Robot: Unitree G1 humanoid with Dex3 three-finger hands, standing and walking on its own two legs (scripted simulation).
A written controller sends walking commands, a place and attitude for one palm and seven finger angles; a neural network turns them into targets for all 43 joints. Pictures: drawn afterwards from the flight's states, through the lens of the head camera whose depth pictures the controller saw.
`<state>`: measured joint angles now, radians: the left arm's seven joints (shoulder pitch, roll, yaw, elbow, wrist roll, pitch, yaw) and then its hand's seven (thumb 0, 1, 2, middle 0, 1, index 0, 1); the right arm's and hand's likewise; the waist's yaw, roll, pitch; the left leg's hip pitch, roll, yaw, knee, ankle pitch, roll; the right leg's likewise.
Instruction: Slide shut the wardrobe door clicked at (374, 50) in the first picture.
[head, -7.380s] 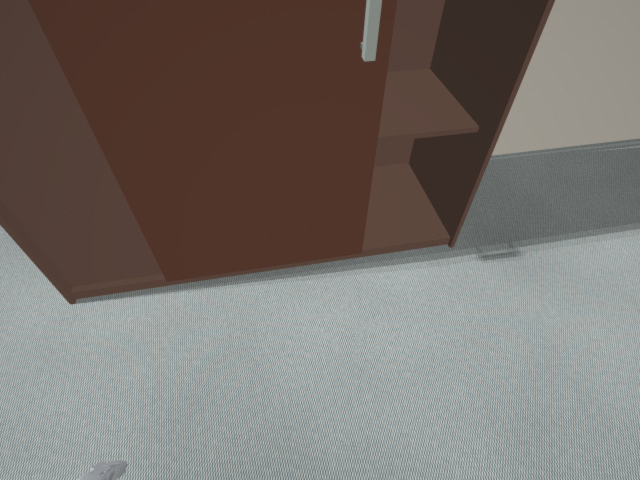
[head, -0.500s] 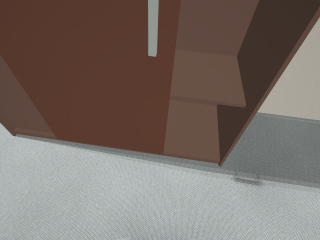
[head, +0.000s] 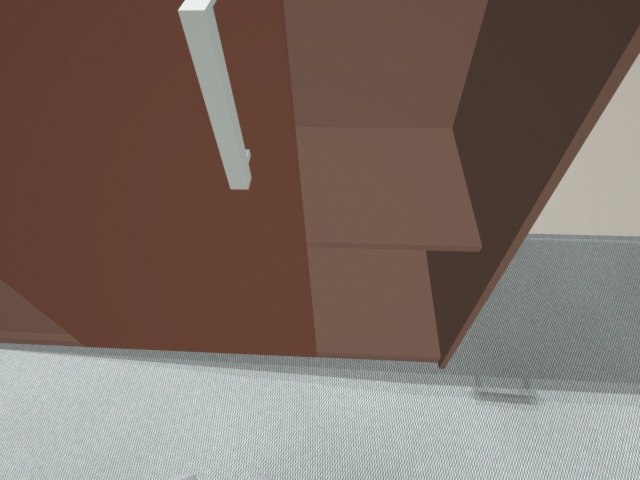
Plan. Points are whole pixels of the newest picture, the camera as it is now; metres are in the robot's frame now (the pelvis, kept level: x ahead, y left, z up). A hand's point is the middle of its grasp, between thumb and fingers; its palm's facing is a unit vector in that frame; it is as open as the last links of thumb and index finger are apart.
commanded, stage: come to a stop and stand still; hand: left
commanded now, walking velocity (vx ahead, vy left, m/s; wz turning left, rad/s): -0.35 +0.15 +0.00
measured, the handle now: (226, 100) +0.51 +0.14 +0.20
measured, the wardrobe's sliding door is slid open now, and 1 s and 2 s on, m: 0.39 0.39 0.39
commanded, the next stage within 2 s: look again from close up in 1.80 s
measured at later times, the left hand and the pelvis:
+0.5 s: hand out of the picture +0.05 +0.24 -0.17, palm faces +0.05 -0.97 -0.22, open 7.4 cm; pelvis +0.02 +0.04 +0.01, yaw +0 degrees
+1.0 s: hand out of the picture +0.00 +0.14 -0.16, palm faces +0.03 -0.98 -0.19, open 7.4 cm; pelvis +0.01 -0.03 +0.01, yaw +0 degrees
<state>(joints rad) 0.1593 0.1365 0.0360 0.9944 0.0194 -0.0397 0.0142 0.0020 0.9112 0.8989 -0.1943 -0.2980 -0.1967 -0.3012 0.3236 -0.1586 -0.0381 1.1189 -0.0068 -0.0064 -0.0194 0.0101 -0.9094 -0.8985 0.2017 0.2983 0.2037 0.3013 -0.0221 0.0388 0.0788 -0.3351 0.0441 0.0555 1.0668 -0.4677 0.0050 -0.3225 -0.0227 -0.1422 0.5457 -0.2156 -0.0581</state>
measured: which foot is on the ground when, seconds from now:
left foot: up 0.00-0.24, down 0.26-1.00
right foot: down 0.00-0.28, up 0.30-0.68, down 0.70-1.00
